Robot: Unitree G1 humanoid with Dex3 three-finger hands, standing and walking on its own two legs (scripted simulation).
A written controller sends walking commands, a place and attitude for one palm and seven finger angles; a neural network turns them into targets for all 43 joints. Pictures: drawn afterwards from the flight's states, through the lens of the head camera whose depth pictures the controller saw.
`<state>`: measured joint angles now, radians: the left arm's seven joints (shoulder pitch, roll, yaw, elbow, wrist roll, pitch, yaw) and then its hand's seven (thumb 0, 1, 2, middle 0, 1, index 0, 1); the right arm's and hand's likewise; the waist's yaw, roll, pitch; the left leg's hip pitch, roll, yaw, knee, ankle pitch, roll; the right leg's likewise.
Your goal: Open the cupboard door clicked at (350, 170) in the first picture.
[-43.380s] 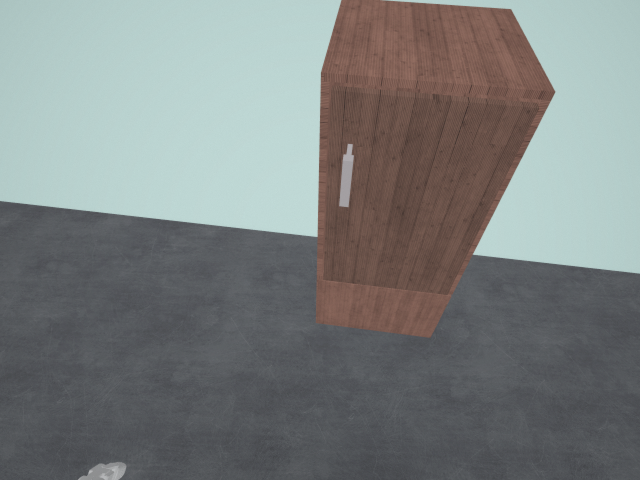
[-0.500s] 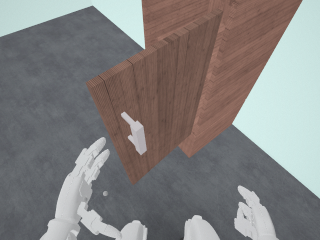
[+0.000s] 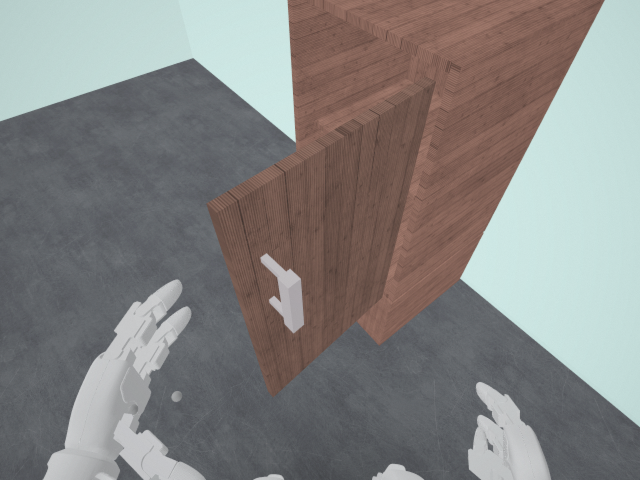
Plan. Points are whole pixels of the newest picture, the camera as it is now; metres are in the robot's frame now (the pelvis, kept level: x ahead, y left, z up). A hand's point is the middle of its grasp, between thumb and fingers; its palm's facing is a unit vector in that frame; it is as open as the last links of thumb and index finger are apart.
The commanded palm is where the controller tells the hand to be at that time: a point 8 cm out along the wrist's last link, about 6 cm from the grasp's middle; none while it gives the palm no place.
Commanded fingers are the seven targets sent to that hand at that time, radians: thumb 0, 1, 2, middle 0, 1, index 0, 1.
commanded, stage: draw the hand back to the body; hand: left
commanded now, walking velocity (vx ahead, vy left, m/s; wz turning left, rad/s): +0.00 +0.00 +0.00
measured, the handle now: (282, 293) +0.35 +0.08 +0.02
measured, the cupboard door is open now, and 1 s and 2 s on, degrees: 95 95 95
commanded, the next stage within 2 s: step back with the hand held close in 1.18 s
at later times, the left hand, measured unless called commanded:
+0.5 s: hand (59, 344) +0.21 +0.24 +0.16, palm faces +0.31 -0.87 -0.39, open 12.7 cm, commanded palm +0.17 +0.28 +0.19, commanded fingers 0.00 0.41 0.69 -0.18 -0.30 -0.18 -0.30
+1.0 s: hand out of the picture +0.22 +0.26 +0.23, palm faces +0.44 -0.79 -0.42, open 7.7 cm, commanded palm +0.17 +0.30 +0.24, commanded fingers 0.00 0.90 0.90 -0.20 -0.30 -0.20 -0.30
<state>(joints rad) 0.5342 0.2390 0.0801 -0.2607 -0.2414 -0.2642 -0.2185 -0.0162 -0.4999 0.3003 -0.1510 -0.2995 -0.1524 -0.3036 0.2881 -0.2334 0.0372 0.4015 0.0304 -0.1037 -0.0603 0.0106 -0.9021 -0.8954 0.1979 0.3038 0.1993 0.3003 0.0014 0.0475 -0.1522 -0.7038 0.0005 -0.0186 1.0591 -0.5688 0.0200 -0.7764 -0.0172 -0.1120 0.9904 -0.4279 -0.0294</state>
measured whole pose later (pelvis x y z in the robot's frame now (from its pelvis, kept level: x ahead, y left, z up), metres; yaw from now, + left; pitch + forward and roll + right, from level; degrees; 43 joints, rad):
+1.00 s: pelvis +0.03 +0.00 +0.07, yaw -1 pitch -3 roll -1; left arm 0.47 0.33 0.34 -0.38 -0.05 -0.09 0.11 0.01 0.84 0.87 -0.21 -0.30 -0.21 -0.30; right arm 0.20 -0.24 0.02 0.63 -0.01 -0.12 -0.07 0.01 -0.90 -0.90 0.20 0.30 0.20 0.30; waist 0.08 0.08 0.01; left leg -0.02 0.00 0.02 0.39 -0.31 0.02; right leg -0.12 0.01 -0.07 0.38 -0.20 -0.02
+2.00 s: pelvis -0.05 +0.01 +0.05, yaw -2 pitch -1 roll +0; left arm 0.52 0.40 0.43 -0.48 0.01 -0.20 0.16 0.01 0.89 0.90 -0.21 -0.30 -0.21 -0.31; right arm 0.23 -0.22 0.01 0.55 0.00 -0.06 -0.09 0.01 -0.90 -0.90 0.20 0.30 0.20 0.30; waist 0.02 -0.01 0.02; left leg -0.32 -0.04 0.04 0.61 -0.29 0.05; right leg -0.41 -0.02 -0.03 0.57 -0.15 0.00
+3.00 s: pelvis -0.22 +0.01 +0.06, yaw -5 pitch +6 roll -1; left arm 0.54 0.49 0.45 -0.59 -0.07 -0.19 0.15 0.01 0.89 0.90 -0.21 -0.30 -0.21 -0.30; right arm 0.12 -0.12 0.05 0.61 -0.04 -0.14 -0.05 0.01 -0.90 -0.89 0.20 0.30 0.20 0.30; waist 0.01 -0.08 -0.02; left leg -0.49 0.02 0.05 0.32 0.05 0.01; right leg -0.11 0.02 0.00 0.40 -0.43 -0.05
